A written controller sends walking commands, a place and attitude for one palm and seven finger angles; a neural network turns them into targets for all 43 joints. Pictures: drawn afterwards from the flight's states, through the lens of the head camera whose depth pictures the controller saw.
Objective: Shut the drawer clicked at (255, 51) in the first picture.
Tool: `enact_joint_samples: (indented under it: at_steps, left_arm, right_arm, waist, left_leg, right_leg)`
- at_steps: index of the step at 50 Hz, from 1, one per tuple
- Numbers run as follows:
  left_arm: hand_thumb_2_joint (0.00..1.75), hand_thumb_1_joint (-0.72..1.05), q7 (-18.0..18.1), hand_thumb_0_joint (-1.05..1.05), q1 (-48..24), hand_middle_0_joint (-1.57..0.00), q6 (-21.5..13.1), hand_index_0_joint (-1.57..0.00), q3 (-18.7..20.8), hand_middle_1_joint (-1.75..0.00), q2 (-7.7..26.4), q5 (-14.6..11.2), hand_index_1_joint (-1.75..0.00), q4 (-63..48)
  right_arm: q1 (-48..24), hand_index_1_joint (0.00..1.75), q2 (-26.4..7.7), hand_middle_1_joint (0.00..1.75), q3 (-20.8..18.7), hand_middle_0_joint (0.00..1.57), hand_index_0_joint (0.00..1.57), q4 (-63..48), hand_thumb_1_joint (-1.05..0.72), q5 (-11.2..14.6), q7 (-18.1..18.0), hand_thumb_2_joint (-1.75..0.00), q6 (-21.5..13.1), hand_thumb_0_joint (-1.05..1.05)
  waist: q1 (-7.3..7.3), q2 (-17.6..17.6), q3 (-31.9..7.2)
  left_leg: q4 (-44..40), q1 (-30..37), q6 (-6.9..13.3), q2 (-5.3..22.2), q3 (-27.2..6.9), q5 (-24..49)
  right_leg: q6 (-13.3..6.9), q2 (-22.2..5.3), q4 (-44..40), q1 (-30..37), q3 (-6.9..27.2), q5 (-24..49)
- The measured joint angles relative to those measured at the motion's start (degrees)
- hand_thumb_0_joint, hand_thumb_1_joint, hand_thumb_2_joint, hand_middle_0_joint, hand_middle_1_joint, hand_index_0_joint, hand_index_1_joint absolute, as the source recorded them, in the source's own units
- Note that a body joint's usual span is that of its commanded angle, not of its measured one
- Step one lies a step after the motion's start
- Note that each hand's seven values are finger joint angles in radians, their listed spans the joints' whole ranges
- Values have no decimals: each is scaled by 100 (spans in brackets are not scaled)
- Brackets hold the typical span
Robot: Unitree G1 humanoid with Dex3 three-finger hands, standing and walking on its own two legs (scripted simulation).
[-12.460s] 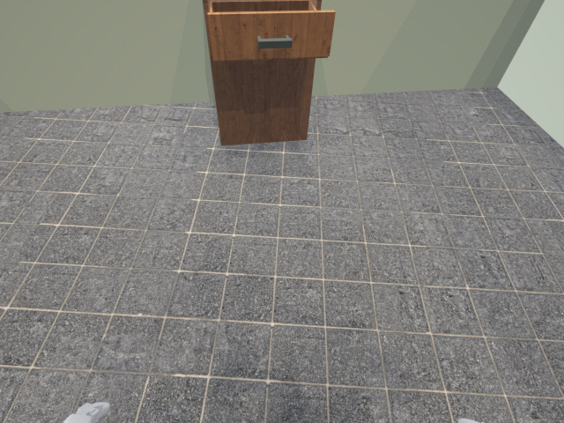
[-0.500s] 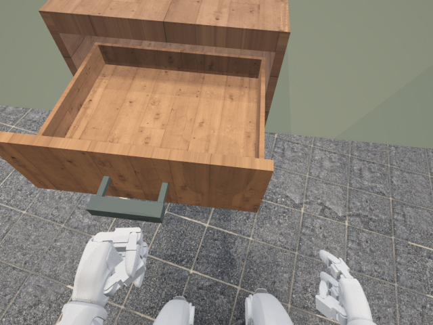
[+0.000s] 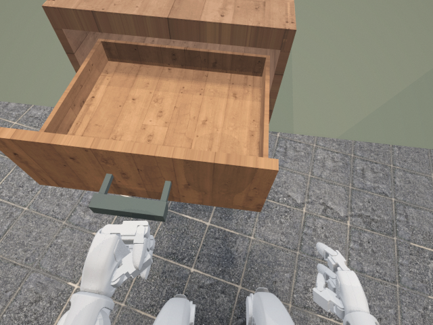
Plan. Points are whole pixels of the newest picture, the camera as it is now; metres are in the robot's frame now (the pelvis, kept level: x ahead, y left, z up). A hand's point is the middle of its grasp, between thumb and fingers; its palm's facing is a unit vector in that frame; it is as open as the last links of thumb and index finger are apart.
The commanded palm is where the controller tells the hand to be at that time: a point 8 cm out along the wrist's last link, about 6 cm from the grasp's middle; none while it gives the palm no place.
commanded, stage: push the drawer shut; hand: left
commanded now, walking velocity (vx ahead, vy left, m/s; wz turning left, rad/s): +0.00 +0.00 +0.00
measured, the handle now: (133, 195) +0.33 +0.16 +0.05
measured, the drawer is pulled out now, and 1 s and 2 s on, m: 0.29 0.20 0.07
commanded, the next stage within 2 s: none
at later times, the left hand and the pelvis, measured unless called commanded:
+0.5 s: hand (153, 229) +0.27 +0.12 +0.05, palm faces -0.15 -0.99 -0.05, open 2.9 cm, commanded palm +0.28 +0.17 +0.06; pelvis -0.01 +0.00 +0.01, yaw +0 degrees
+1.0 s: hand (161, 193) +0.33 +0.11 +0.05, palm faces -0.15 -0.99 -0.04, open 3.0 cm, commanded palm +0.34 +0.16 +0.06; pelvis -0.01 +0.01 +0.01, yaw +0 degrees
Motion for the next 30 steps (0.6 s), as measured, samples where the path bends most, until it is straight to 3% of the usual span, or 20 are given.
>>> enact_joint_samples:
  at_steps: [5, 30]
  left_arm:
    - [90, 90, 74, 2, -349, -140, 163, -140, -7, -160, -3, 42, -160, 162]
    - [92, 80, 67, -2, -2081, -140, 164, -140, 99, -160, 83, -57, -160, 1698]
  right_arm:
    - [54, 30, -3, 29, 46, 20, 20, 23, -91, -7, 5, -90, 67, 2]
    - [-41, 30, -108, 29, 61, 20, 20, 585, -91, 5, -46, -90, 50, 2]
  waist:
    - [-34, 2, 8]
    - [-65, -8, 156]
  left_leg:
    - [-44, 18, 6, 4, 19, 23]
    - [-310, 110, 43, -56, 26, 295]
  right_leg:
    - [4, 4, -38, 9, 18, 25]
    - [42, -54, -332, 142, 27, 284]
